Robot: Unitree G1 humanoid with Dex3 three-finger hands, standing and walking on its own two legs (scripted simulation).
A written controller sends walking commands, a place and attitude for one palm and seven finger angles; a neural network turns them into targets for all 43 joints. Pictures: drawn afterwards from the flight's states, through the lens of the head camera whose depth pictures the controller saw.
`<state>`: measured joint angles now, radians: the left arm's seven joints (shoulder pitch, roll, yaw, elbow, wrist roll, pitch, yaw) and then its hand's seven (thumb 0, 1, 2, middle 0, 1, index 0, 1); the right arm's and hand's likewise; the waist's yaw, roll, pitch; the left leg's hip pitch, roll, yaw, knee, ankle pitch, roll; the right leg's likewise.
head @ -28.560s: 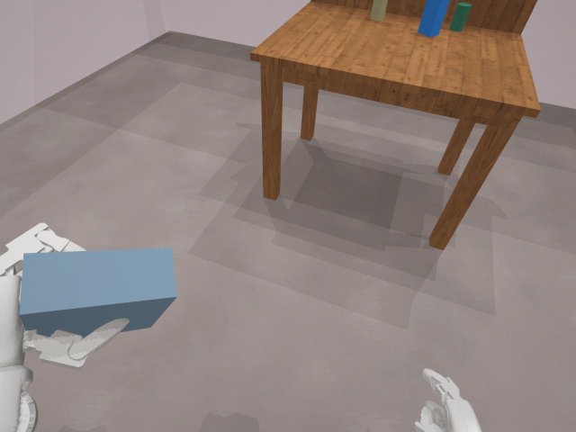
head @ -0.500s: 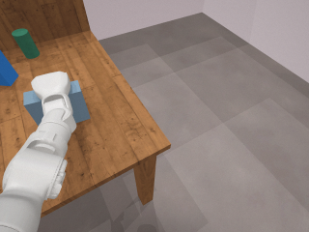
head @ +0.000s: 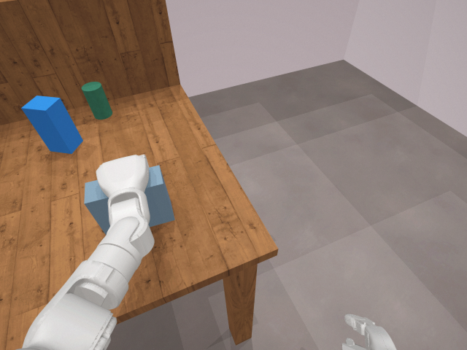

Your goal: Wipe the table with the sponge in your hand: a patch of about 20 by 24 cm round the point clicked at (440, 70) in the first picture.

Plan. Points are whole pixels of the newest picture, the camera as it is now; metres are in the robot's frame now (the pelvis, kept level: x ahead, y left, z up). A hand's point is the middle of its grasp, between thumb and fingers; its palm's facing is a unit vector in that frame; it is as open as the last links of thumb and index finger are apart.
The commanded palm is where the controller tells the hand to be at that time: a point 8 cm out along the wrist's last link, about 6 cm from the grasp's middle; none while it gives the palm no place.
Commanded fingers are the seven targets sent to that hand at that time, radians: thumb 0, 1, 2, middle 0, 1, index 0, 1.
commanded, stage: wipe back along the third lane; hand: left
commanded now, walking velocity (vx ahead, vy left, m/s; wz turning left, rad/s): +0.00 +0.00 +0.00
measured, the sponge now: (136, 208) +0.38 +0.24 +0.01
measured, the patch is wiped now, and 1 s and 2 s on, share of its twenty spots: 1.00 1.00 1.00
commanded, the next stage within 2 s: slide back across to the middle lane in 0.90 s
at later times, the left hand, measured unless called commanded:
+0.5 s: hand (138, 213) +0.34 +0.21 +0.06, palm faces +0.02 -0.03 -1.00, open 9.3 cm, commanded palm +0.29 +0.18 +0.08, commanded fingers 0.00 0.10 1.30 -1.20 -1.60 -1.20 -1.60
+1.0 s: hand (143, 231) +0.30 +0.19 +0.05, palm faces +0.03 -0.04 -1.00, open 9.3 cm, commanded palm +0.26 +0.17 +0.08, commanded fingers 0.00 0.10 1.30 -1.20 -1.60 -1.20 -1.60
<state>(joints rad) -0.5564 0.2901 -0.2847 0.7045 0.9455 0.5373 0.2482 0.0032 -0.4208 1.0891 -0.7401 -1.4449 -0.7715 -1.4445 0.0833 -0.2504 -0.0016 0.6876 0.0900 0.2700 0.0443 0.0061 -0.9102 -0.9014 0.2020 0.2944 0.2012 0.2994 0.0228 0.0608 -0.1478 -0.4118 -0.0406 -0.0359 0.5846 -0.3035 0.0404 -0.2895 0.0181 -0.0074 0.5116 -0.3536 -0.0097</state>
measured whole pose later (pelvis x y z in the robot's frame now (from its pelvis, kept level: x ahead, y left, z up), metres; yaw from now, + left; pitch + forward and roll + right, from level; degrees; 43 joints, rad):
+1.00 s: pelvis -0.02 -0.02 +0.00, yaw -1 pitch +2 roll +0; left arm -0.26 0.26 -0.34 0.36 0.96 0.61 0.22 0.03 -0.42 1.09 -0.73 -1.47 -0.77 -1.46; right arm 0.03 -0.26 0.01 0.65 0.11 0.25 0.05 0.01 -0.91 -0.90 0.20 0.29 0.20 0.30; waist 0.05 0.08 -0.11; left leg -0.32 -0.03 -0.03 0.57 -0.29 0.01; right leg -0.23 0.03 0.00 0.56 -0.36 -0.04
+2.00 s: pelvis -0.02 -0.04 +0.00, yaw -1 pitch +1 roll +0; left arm -0.11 0.42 -0.12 0.26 0.94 0.41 0.08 -0.02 -0.46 1.10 -0.79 -1.42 -0.82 -1.41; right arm 0.06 -0.27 0.01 0.68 0.07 0.16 -0.03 0.01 -0.91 -0.90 0.20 0.29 0.20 0.30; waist 0.06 0.08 -0.06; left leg -0.27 0.00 -0.03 0.52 -0.26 0.00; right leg -0.19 0.05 0.00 0.51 -0.33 -0.06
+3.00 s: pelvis -0.06 -0.04 -0.02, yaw -1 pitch +11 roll -2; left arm -0.73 0.64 0.03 1.08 1.03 0.11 0.15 0.01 -0.53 1.16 -0.83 -1.38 -0.86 -1.39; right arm 0.26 -0.29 -0.01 0.72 0.08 0.17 -0.02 0.01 -0.91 -0.90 0.20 0.29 0.20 0.30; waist -0.06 0.06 -0.11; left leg -0.64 0.03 -0.08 0.72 -0.28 0.01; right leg -0.53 0.09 -0.05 0.67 -0.33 -0.07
